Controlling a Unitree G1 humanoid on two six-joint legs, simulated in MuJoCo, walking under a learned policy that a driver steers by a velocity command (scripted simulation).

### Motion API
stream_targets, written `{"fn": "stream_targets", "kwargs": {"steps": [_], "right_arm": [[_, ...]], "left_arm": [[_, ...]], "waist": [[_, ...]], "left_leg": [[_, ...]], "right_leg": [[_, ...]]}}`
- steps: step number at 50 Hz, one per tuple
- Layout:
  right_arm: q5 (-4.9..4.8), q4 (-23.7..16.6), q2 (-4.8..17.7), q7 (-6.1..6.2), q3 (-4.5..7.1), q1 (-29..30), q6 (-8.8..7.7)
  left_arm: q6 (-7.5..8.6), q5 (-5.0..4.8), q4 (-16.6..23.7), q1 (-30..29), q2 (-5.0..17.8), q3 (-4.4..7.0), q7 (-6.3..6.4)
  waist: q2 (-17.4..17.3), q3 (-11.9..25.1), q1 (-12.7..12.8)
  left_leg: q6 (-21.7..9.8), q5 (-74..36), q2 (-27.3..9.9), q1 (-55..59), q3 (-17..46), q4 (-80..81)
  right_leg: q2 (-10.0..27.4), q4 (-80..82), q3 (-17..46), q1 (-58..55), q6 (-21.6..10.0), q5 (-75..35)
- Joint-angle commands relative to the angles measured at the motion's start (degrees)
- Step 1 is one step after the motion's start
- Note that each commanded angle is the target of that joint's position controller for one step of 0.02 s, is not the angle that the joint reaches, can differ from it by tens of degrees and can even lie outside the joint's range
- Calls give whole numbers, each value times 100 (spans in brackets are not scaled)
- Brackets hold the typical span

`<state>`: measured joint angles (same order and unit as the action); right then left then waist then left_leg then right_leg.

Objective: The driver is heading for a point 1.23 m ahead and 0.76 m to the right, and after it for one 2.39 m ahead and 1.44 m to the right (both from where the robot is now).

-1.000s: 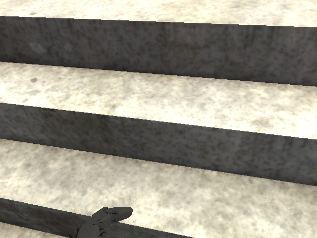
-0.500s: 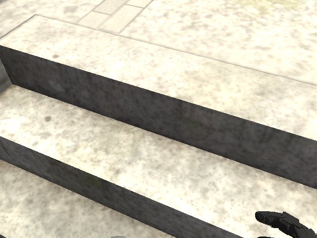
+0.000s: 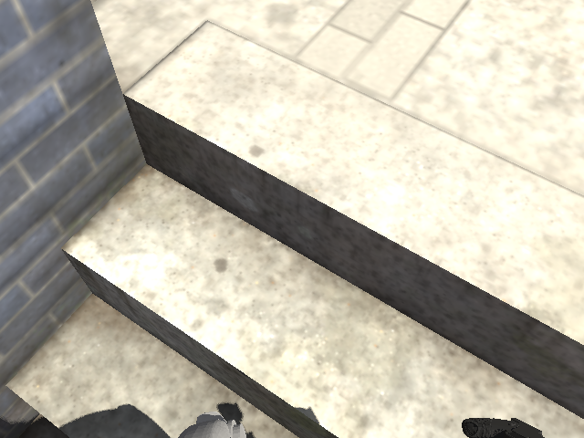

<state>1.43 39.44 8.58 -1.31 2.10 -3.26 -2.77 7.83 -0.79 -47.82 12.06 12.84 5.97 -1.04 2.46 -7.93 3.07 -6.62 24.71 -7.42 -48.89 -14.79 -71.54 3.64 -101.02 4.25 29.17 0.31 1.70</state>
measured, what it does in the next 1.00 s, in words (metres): climbs, turning right: right foot 0.20 m higher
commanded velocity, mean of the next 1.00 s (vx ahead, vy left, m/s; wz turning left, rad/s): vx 0.50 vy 0.00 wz -0.55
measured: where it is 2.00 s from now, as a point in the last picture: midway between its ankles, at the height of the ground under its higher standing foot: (582, 54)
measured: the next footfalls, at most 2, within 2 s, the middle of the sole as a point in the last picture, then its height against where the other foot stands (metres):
right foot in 0.66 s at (344, 384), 0.20 m higher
left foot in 1.10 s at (357, 117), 0.20 m higher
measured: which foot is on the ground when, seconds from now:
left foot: down 0.00-0.68, up 0.70-1.00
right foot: up 0.00-0.64, down 0.66-1.00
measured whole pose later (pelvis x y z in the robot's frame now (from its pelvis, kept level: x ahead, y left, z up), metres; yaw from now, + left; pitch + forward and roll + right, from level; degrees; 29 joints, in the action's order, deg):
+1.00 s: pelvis +0.48 -0.03 +0.32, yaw -33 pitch +3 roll +3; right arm 3.1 21.6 -2.3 1.0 -5.5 10.0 -3.2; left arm 5.6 1.6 -54.5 28.1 10.4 2.8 0.5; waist 4.1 0.4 6.1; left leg -6.9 24.6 -4.8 -83.7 -0.8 -126.0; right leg -5.2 -26.3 6.9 5.1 -7.3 22.5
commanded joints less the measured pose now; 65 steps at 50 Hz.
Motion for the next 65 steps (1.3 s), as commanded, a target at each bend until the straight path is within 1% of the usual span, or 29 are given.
{"fn": "stream_targets", "kwargs": {"steps": [1,6,9,12,22,25,27,29,31,32,33,34,35,36,37,39,41,48,50,51,52,54,55,56,57,58,60,62,65], "right_arm": [[-4,229,182,142,135,-591,-258],[116,881,-218,181,-93,-1298,-568],[141,804,210,204,-21,-1211,-671],[52,1105,585,153,104,-1874,-719],[109,1792,92,387,-16,-3506,-554],[152,2097,352,546,45,-3924,-529],[74,2056,278,642,-15,-4050,-450],[-8,1774,298,745,-98,-3514,-220],[-448,1275,1257,907,61,-2898,-212],[-639,978,1693,791,174,-2448,-256],[-789,678,2000,522,301,-2061,-267],[-689,534,1806,295,337,-1677,-279],[-386,-314,914,52,142,-606,-255],[38,-850,710,-161,80,-131,-363],[184,-1135,347,-258,20,-88,-417],[220,-1270,-119,-112,-202,-512,-450],[158,-1314,-238,122,-329,-530,-259],[179,-2261,-732,296,-634,1859,-99],[154,-2536,-618,147,-661,2490,3],[-60,-2429,-556,97,-647,2063,28],[-122,-1955,-434,128,-509,1423,29],[-283,-1397,206,263,-124,-463,152],[-156,-1319,663,240,57,-1034,120],[-83,-950,1077,183,271,-1356,61],[-41,-729,1328,158,311,-960,133],[-94,-557,905,187,286,-710,92],[-38,66,163,234,94,-606,-220],[129,640,-93,219,36,-676,-522],[44,730,222,156,84,-617,-577]], "left_arm": [[-233,276,471,411,-303,-138,-30],[-633,197,917,-196,-907,-470,161],[-781,321,781,-51,-443,-298,185],[-840,252,894,-662,-608,-302,312],[-913,194,1233,-2046,-865,-487,418],[-989,149,1319,-2133,-1114,-570,411],[-1000,44,1382,-2660,-856,-613,266],[-1199,-228,1227,-1804,-776,-696,230],[-1267,-353,819,-164,-460,-574,298],[-1234,-239,726,913,-336,-504,405],[-1140,-194,722,1463,-35,-379,428],[-1045,-156,832,1335,177,-207,341],[-1069,-41,741,786,990,73,421],[-1031,23,968,275,988,92,340],[-973,121,927,182,640,-18,346],[-703,354,400,443,43,-216,411],[-467,459,145,293,-133,-276,349],[-46,145,-580,1917,353,-202,105],[-287,233,-443,1965,567,-59,273],[-366,198,-250,1625,536,-90,295],[-390,151,73,1293,775,-47,274],[-233,97,548,667,1606,316,207],[-43,32,542,270,1703,379,121],[122,171,674,-18,828,210,-25],[21,169,964,14,404,156,-125],[17,311,1233,49,267,108,-69],[-181,468,1363,-62,-250,-152,-14],[-423,325,1519,-104,-443,-298,6],[-700,110,1494,470,-176,-297,17]], "waist": [[-534,1469,-219],[-217,681,145],[55,706,218],[-39,417,-80],[-778,147,-656],[-1324,247,-468],[-705,42,-614],[-729,314,181],[-966,963,777],[-1847,1507,1173],[-1955,2109,1341],[-1524,1939,1362],[955,1535,1067],[-32,1581,550],[-515,1032,338],[-1127,-67,-451],[-891,-38,-697],[-235,-106,126],[-380,298,310],[-256,733,62],[-57,1779,-288],[792,3092,-1089],[520,3391,-1614],[-754,3445,-1552],[-1909,3456,-1153],[-1333,2900,-787],[-157,1448,-350],[-159,910,38],[-330,505,467]], "left_leg": [[-362,1450,-1432,2224,3628,3816],[112,389,-1503,1950,2156,4820],[290,-26,-1386,2020,1208,5267],[372,182,-1392,3162,1003,5549],[979,-1184,-1095,4797,-152,6141],[774,-2427,-1396,6190,-67,6241],[569,-3719,-1271,6315,-435,6633],[576,-7161,-724,4603,-1263,6362],[178,-11260,-1040,3991,-1004,4985],[-23,-12642,-1397,4210,-704,3792],[-271,-12119,-1344,4270,-475,2429],[-291,-9480,-943,3831,-160,917],[211,-3089,881,799,33,-1911],[341,-1985,1187,-98,1675,-3735],[366,-1823,1225,-548,2068,-4912],[347,-1648,813,-1084,2233,-4778],[371,-1404,768,-1515,2099,-5912],[-138,548,170,-3456,1468,-5370],[-115,157,133,-1743,880,-3160],[-120,279,329,584,193,-1724],[-211,-9,835,2491,83,-1590],[-52,374,894,3133,987,-77],[-23,499,933,3771,1335,1499],[-168,1443,219,4499,2554,2098],[-1029,1884,-1068,4424,5817,3935],[-1295,2182,-1361,4238,6421,4401],[-1015,2347,-1121,3076,5151,4271],[-650,1110,-924,2491,4135,4279],[-221,-485,-993,2387,2657,4900]], "right_leg": [[12,-1220,-47,1423,-310,194],[-371,-1894,222,2932,-591,-343],[-706,-2085,-193,2987,-531,-814],[-654,-3019,-349,4474,-548,-294],[-260,-1845,-1196,5505,-598,371],[58,-2341,-829,6419,-951,1276],[1,-1557,-1594,6344,-1119,2246],[-481,344,-2544,2959,-1456,2688],[-1235,1582,-2954,384,-1259,3834],[-1213,1663,-2303,-394,-1418,4467],[-1429,2737,-1533,-1156,-1500,4687],[-1452,4594,-538,-1458,-1646,4227],[-326,6877,3098,-2114,-2527,4906],[255,8252,5364,-1877,-2600,4942],[399,8401,5635,-1042,-2484,4882],[334,7781,4276,188,-2080,3602],[128,7895,3177,223,-1917,2339],[1,8727,1551,-993,-1235,1255],[14,9783,1334,-675,-1413,-554],[-98,9965,931,197,-1396,-2017],[-91,9011,613,137,-1272,-6159],[273,6772,1132,-1591,-1161,-8703],[102,5510,1056,-1841,-1033,-8185],[-651,3390,750,-874,-824,-3417],[-1483,686,568,888,-509,298],[-1270,-725,584,1727,-570,441],[-699,-925,459,2333,-772,263],[-712,-1416,779,2640,-880,803],[-336,232,953,2596,-698,1384]]}}
Over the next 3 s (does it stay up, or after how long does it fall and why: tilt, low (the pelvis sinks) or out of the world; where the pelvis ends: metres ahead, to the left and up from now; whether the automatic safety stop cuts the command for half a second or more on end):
stays up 1.16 -0.73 0.51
